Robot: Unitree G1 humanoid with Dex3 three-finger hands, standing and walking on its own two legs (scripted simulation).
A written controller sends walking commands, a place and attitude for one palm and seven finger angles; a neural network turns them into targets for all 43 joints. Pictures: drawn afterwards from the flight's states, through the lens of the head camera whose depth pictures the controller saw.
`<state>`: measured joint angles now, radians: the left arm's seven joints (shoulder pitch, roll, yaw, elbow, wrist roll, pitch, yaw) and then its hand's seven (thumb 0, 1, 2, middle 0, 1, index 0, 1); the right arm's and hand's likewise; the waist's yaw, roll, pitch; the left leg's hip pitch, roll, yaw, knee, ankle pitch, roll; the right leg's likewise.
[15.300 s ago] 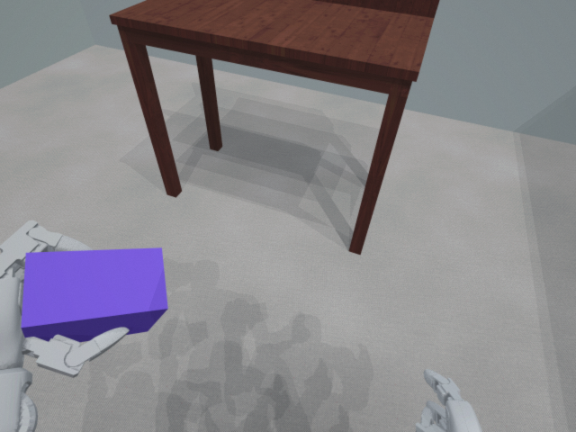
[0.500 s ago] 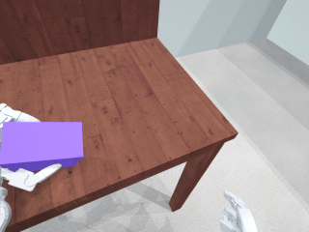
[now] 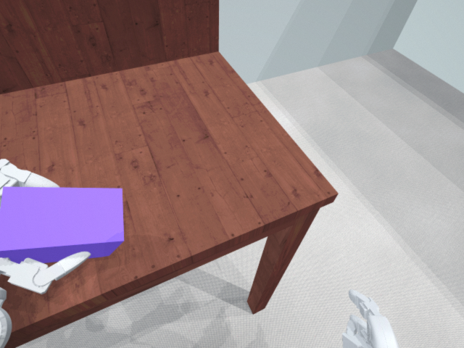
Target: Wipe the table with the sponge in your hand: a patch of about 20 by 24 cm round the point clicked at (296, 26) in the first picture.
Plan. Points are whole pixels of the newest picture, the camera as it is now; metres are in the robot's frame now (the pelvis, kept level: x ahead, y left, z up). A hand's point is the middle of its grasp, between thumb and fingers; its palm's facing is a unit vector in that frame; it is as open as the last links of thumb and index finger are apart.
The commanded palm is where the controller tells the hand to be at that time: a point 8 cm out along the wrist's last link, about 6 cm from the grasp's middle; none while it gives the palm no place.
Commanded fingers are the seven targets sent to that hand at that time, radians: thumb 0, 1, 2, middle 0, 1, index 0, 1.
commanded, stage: shuffle to correct the standing spot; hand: left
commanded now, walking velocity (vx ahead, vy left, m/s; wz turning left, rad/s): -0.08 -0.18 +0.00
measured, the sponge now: (82, 226) +0.23 +0.22 +0.14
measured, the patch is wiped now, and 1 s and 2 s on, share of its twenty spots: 0.00 0.00 0.00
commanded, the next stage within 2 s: come to a stop and stand still in 1.58 s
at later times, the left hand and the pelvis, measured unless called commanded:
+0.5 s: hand (44, 231) +0.21 +0.25 +0.17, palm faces +0.37 -0.85 -0.37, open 10.7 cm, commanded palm +0.16 +0.28 +0.18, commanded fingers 0.00 0.10 1.30 -1.20 -1.60 -1.20 -1.60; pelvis +0.00 +0.00 +0.00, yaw +1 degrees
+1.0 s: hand (46, 234) +0.21 +0.24 +0.17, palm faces +0.38 -0.85 -0.37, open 10.7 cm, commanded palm +0.15 +0.28 +0.18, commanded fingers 0.00 0.10 1.30 -1.20 -1.60 -1.20 -1.60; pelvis +0.00 -0.01 +0.00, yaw +1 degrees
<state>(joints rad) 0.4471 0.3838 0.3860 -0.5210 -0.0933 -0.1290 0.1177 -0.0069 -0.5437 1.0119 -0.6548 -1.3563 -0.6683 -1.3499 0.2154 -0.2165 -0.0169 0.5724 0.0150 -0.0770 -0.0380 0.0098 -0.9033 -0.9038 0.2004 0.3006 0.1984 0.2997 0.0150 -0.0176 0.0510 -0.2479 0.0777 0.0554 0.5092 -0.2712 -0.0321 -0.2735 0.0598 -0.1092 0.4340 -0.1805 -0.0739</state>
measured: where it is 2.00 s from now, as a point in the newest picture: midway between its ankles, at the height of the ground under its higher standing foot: outside the picture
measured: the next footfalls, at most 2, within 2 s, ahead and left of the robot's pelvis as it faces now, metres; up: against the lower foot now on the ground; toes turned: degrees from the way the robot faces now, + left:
none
